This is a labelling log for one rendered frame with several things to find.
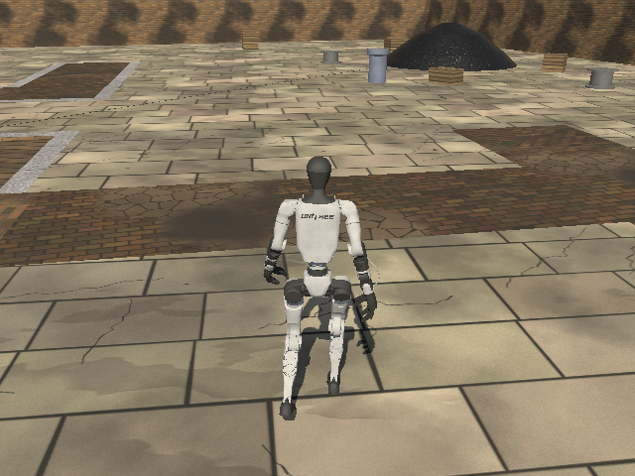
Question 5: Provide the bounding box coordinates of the robot left hand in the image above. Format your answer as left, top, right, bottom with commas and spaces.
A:
263, 266, 287, 285

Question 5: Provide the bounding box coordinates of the robot left forearm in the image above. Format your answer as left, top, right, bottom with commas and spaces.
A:
264, 236, 282, 271

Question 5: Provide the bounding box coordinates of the robot right forearm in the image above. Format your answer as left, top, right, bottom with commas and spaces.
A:
353, 241, 374, 295

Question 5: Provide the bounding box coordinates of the left robot upper arm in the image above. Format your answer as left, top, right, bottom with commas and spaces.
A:
271, 199, 298, 251

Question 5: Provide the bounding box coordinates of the left robot thigh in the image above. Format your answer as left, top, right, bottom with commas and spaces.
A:
284, 278, 304, 352

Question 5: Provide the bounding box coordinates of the robot right hand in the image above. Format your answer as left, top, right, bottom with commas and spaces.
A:
353, 292, 377, 322

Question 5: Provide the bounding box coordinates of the robot right shin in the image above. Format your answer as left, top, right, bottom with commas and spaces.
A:
329, 319, 345, 382

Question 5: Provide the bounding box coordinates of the right robot upper arm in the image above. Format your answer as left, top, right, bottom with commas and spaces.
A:
339, 199, 363, 257

